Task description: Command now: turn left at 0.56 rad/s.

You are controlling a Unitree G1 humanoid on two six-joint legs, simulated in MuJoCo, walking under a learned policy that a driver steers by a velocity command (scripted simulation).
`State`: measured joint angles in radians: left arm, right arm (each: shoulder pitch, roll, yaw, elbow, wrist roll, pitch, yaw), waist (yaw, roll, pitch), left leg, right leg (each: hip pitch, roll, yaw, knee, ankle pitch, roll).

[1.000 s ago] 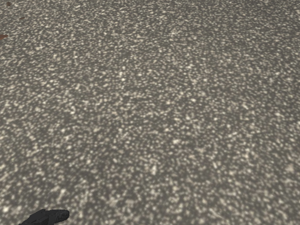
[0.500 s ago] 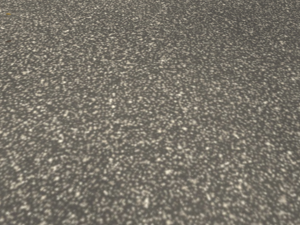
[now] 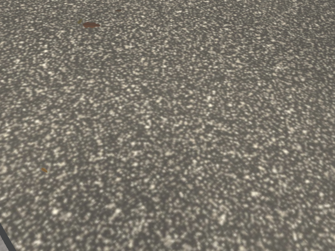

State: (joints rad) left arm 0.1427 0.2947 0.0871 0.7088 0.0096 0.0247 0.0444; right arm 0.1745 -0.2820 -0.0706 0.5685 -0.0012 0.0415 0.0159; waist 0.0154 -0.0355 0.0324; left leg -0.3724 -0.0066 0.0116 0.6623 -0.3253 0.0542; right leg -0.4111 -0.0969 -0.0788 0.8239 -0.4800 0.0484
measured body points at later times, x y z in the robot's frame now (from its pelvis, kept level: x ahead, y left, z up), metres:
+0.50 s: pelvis +0.00 +0.00 +0.01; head +0.01 +0.00 +0.45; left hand +0.11 +0.28 -0.10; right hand +0.18 -0.23 -0.09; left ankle +0.01 +0.10 -0.72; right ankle +0.01 -0.14 -0.72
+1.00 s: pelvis -0.03 -0.05 +0.01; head +0.00 -0.09 +0.45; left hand +0.20 +0.17 -0.07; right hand +0.04 -0.37 -0.10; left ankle +0.00 +0.10 -0.65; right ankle -0.05 -0.14 -0.72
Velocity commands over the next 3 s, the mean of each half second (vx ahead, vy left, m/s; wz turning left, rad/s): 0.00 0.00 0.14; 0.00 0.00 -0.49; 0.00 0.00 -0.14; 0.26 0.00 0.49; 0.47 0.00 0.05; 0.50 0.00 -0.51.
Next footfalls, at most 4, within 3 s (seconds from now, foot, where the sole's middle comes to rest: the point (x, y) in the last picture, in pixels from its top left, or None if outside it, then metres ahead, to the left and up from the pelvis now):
0.38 right None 0.05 -0.14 -0.76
0.90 right None -0.01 -0.15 -0.76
1.34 left None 0.07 0.06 -0.76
1.92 left None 0.15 0.11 -0.76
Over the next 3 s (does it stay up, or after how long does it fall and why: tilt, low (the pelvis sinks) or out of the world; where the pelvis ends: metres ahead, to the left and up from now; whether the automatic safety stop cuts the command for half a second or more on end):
stays up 0.67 0.05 0.01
